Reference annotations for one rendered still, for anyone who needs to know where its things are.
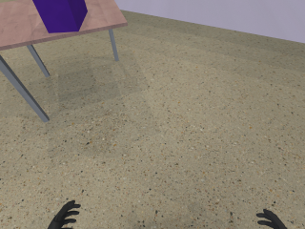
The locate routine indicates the table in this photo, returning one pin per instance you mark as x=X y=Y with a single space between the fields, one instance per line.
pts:
x=21 y=25

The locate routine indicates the left robot hand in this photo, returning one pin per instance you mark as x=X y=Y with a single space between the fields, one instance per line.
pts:
x=60 y=219

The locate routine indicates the right robot hand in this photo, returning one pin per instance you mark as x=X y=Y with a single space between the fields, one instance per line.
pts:
x=274 y=222

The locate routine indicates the carton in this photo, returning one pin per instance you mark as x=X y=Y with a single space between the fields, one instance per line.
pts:
x=61 y=15

